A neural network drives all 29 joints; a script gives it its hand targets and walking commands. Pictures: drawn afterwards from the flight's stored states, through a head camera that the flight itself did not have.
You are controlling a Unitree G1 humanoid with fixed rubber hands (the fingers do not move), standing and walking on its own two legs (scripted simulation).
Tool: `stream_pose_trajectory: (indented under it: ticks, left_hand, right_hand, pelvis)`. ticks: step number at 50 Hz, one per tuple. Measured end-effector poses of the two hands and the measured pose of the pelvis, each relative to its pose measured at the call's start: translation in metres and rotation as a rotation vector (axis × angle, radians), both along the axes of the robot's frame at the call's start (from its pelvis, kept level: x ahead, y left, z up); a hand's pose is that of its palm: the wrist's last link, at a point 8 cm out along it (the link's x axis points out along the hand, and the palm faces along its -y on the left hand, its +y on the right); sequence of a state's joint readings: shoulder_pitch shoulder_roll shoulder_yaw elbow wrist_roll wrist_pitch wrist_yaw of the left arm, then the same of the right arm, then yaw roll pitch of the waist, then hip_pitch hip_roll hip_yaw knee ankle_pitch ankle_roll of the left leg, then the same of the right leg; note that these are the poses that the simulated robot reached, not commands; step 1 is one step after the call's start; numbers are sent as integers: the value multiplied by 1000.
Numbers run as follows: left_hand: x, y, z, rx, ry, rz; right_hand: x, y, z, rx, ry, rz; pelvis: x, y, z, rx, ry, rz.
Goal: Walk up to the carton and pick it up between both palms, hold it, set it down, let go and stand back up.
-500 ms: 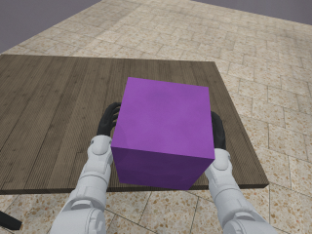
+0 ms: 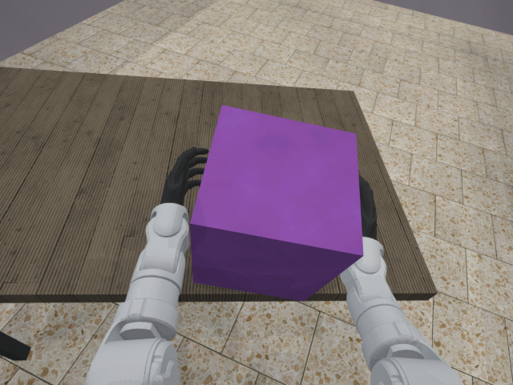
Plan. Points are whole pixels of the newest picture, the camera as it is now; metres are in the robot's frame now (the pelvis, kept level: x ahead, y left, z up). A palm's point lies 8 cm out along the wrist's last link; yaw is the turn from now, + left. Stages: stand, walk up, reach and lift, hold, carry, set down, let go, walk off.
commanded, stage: reach and lift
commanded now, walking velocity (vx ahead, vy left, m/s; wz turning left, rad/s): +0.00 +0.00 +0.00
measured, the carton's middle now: (267, 214) +0.37 +0.00 +0.04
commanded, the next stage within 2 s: hold in 1.62 s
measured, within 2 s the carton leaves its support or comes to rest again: neither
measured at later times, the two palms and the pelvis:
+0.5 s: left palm (163, 167) +0.36 +0.16 +0.15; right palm (376, 204) +0.34 -0.14 +0.13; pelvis +0.01 +0.01 +0.00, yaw +1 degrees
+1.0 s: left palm (158, 151) +0.36 +0.16 +0.19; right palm (390, 177) +0.35 -0.14 +0.18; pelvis -0.02 +0.00 +0.00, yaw +1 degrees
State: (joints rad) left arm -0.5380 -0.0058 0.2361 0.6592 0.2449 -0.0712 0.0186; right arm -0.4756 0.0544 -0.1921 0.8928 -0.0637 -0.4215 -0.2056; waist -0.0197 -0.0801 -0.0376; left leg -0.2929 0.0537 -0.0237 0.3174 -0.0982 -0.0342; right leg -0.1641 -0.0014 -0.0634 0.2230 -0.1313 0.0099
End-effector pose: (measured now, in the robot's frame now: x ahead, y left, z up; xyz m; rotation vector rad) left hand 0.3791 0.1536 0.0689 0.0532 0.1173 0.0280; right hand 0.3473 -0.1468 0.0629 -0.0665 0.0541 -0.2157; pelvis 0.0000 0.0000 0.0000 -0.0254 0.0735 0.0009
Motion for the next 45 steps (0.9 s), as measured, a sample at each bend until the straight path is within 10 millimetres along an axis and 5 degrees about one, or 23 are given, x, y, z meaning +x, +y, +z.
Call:
stream_pose_trajectory:
  ticks: [8,15,19,23,33,45]
  left_hand:
    - [6,13,60,37,-82,46]
    - [-1,18,62,17,11,19]
    - [-8,15,73,4,-36,6]
    - [-14,10,83,2,-54,7]
    - [-26,-2,77,41,39,27]
    - [-26,3,108,45,59,71]
  right_hand:
    - [22,12,53,15,-79,54]
    - [8,18,46,28,17,32]
    - [-3,15,59,54,-34,16]
    - [-8,10,71,45,-54,15]
    - [-17,-2,61,66,23,24]
    - [-3,2,95,55,31,75]
  pelvis:
    - [7,7,1,5,-91,-1]
    - [17,9,0,17,-203,24]
    - [17,11,-2,10,-219,27]
    - [11,11,-3,2,-244,21]
    - [-12,9,-3,2,-228,16]
    - [-24,2,-3,18,-217,14]
